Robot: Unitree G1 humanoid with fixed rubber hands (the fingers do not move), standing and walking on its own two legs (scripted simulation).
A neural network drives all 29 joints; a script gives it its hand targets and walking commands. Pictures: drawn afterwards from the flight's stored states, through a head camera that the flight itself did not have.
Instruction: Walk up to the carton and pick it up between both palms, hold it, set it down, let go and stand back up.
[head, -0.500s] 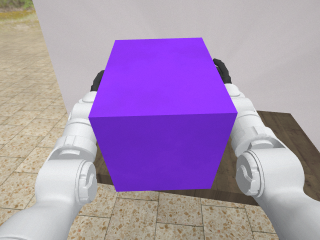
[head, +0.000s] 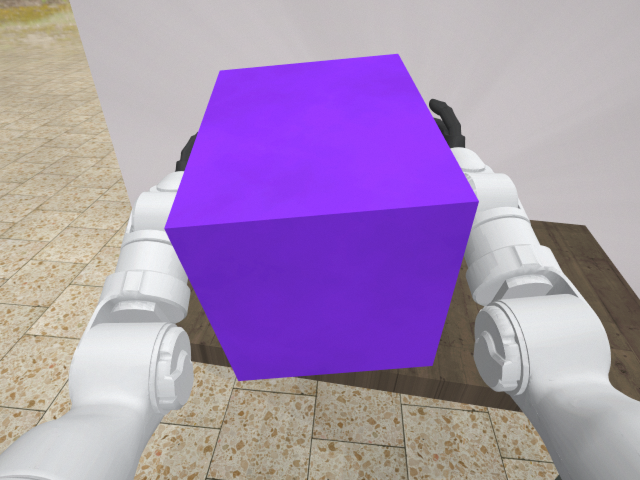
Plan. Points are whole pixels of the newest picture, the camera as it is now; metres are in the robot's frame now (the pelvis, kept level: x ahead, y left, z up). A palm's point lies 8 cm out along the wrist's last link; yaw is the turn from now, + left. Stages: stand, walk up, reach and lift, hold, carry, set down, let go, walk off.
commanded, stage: reach and lift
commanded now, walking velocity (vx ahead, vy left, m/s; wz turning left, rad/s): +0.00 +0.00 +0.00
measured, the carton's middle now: (321, 211) +0.36 +0.02 +0.23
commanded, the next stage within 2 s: hold in 0.96 s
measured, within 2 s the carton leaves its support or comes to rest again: neither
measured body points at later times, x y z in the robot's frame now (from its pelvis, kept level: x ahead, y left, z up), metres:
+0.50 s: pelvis +0.00 +0.00 +0.00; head -0.08 +0.00 +0.44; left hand +0.40 +0.18 +0.27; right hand +0.41 -0.14 +0.30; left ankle +0.03 +0.13 -0.74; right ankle +0.06 -0.07 -0.74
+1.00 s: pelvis +0.00 +0.00 +0.00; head -0.10 -0.01 +0.44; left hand +0.38 +0.17 +0.30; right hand +0.39 -0.15 +0.32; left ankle +0.03 +0.13 -0.74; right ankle +0.06 -0.07 -0.74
